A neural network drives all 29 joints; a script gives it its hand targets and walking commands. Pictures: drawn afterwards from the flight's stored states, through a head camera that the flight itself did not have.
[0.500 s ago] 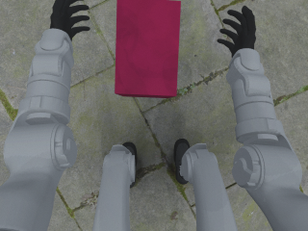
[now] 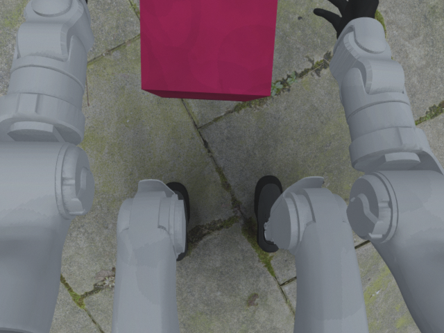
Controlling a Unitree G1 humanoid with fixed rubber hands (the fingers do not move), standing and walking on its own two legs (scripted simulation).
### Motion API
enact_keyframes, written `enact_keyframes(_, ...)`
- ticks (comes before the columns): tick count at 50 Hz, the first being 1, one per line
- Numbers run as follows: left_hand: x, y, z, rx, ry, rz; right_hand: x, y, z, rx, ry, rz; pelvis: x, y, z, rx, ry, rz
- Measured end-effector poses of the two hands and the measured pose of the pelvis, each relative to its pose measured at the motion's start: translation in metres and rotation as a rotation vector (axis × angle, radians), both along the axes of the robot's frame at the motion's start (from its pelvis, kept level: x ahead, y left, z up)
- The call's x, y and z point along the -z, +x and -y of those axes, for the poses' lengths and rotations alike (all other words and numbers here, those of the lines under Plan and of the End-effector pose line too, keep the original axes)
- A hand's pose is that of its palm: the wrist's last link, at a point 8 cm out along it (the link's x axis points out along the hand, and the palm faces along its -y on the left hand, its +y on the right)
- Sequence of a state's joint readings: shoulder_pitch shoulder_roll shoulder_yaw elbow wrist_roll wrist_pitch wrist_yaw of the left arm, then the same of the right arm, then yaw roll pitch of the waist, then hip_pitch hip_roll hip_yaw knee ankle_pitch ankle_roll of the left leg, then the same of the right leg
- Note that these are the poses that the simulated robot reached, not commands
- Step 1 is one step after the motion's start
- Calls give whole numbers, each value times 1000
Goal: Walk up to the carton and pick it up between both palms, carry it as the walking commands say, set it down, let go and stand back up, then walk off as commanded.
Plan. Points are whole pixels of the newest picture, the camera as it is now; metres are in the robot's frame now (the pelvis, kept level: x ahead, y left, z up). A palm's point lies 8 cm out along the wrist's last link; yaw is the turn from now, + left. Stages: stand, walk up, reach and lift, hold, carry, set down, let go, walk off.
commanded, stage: reach and lift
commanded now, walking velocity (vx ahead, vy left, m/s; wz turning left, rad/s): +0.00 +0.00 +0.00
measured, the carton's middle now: (208, 13) +0.59 +0.05 -0.32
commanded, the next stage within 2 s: none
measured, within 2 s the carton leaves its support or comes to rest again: leaves its support in 1.92 s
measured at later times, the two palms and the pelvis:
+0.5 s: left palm (103, 22) +0.55 +0.22 -0.26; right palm (317, 38) +0.55 -0.13 -0.25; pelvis -0.01 +0.00 -0.07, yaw +1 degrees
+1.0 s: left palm (117, 20) +0.55 +0.20 -0.26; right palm (311, 36) +0.55 -0.12 -0.25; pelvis -0.01 +0.00 -0.07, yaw +1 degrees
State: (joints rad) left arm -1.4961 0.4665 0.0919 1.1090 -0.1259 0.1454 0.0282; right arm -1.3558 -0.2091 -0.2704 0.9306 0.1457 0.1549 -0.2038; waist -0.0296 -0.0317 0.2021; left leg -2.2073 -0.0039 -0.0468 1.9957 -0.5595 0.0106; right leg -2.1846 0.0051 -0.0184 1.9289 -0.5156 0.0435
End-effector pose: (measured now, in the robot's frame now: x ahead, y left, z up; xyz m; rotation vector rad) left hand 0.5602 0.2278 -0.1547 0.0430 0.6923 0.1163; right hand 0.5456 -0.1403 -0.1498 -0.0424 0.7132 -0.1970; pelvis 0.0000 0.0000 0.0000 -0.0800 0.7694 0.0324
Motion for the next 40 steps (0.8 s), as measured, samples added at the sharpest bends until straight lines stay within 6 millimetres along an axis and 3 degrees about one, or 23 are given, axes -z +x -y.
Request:
enact_keyframes(10, 64, -3, 3, 15, 10, 5, 72, -6, -4, -16, 8, -47, 28, -12, -3, -10, 6, 173)
enact_keyframes(17, 100, -9, 15, 25, -22, -31, 85, 7, 2, -3, 8, -28, 57, -10, 0, -1, 14, 180)
enact_keyframes(23, 107, -14, 8, 18, 14, -44, 107, 1, -5, -14, 49, -66, 70, -10, 2, 12, 28, 193)
enact_keyframes(30, 100, -7, -1, -18, -9, -32, 97, 6, -3, -21, 31, -25, 72, -10, 3, 6, 33, 199)
enact_keyframes(40, 103, -5, 10, 7, -16, -34, 102, 2, -1, -25, 25, -38, 68, -10, 2, 8, 29, 187)
